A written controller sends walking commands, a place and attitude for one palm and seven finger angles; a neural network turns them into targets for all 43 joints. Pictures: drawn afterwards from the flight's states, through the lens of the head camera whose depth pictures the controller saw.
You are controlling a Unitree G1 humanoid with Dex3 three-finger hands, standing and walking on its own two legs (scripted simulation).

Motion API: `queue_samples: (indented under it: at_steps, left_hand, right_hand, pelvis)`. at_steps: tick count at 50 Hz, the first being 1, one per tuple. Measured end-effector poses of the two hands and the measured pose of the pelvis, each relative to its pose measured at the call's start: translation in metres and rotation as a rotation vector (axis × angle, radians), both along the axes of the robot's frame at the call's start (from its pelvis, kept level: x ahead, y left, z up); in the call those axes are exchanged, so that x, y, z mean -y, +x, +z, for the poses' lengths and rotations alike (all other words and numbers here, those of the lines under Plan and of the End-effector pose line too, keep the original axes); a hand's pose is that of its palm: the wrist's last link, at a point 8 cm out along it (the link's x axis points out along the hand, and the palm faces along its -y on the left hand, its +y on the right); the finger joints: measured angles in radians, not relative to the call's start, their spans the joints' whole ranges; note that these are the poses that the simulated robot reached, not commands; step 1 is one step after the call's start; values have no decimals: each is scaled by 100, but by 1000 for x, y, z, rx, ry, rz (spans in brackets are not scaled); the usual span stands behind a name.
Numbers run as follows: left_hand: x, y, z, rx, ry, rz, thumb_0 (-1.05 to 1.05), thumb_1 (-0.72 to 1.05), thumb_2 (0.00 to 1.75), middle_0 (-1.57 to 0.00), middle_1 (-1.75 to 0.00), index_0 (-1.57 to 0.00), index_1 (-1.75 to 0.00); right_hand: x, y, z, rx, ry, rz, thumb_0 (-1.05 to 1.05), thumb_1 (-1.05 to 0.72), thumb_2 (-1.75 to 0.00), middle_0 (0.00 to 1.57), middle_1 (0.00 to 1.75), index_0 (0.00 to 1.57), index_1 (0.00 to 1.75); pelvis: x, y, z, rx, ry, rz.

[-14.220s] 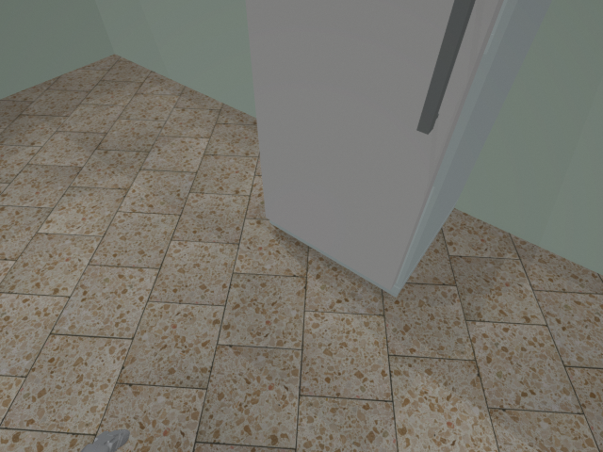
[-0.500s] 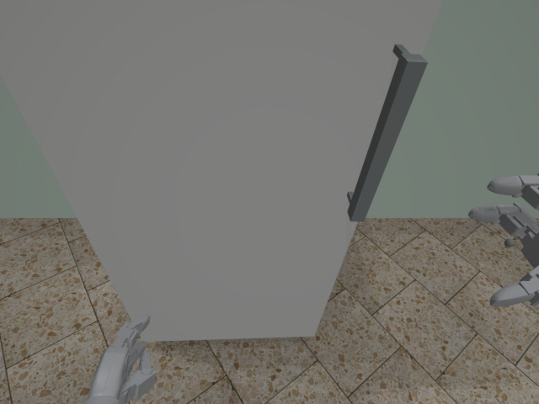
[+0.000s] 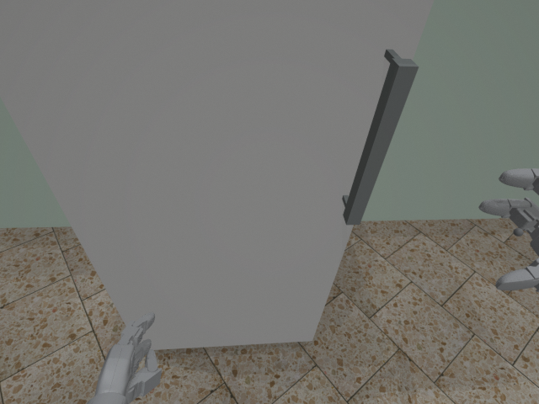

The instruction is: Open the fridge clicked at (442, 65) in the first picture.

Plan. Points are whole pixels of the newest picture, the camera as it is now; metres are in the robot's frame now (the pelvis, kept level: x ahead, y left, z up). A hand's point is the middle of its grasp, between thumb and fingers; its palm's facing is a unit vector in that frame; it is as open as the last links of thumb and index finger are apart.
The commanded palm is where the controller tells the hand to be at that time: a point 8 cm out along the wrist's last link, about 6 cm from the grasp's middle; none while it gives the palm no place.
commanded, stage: move the hooked fingers beside the handle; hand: right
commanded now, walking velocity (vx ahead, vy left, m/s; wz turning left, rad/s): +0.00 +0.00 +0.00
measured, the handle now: (368, 148) +0.47 -0.15 +0.18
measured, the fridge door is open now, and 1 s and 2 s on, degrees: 0 0 0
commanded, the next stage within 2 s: none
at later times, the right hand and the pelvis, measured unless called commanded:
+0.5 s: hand (476, 211) +0.32 -0.26 +0.19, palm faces +0.00 +1.00 -0.06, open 14.0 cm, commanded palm +0.30 -0.30 +0.20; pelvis +0.00 +0.00 +0.00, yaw +1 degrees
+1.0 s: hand (458, 195) +0.36 -0.26 +0.18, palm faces +0.01 +1.00 -0.04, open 14.0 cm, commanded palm +0.34 -0.29 +0.19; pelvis +0.00 +0.00 +0.00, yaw +1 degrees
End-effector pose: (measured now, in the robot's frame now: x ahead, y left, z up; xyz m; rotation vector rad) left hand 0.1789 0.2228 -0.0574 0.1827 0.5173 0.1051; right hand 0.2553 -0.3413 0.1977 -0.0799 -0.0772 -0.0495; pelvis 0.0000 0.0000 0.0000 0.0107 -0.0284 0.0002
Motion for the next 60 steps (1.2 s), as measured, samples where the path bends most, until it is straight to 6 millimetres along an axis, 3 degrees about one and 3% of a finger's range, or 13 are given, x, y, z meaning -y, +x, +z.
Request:
queue_samples:
  at_steps: [5,11,21,26,37,49,60]
  left_hand:
    - [-3,-6,-4,-27,14,10,2,91,90,-20,-30,-20,-30]
    - [-2,-14,-6,-37,14,32,2,91,90,-20,-30,-20,-30]
    - [-8,-25,-11,-67,-5,63,2,91,90,-20,-30,-20,-30]
    - [-12,-29,-13,-93,19,67,2,91,90,-20,-30,-20,-30]
    - [-18,-34,-15,-107,10,98,2,91,90,-20,-30,-20,-30]
    - [-30,-44,-18,-157,36,123,2,91,90,-20,-30,-20,-30]
    - [-28,-57,-23,-206,47,145,2,91,90,-20,-29,-20,-30]
  right_hand:
    - [-7,11,-9,-52,-11,26,-1,50,-30,30,120,30,120]
    - [-28,27,2,38,-8,90,-2,50,-30,31,120,30,120]
    - [-22,42,-9,-59,9,32,-1,50,-30,31,120,30,120]
    - [-29,46,-7,-13,17,49,-1,50,-30,30,120,30,120]
    - [-48,77,-5,-42,27,80,-1,50,-30,31,120,30,120]
    - [-31,81,-14,-72,41,34,-1,50,-30,30,120,30,120]
    - [-52,115,-12,-55,67,95,-2,50,-30,31,120,30,120]
  pelvis:
    - [2,-3,0,-4,0,-4]
    - [4,-3,0,-5,-2,5]
    - [4,-2,0,-18,-6,16]
    - [3,-3,0,-16,-3,10]
    - [1,-1,1,-29,-8,19]
    - [-1,1,0,-36,-4,18]
    - [3,-2,0,-55,-2,18]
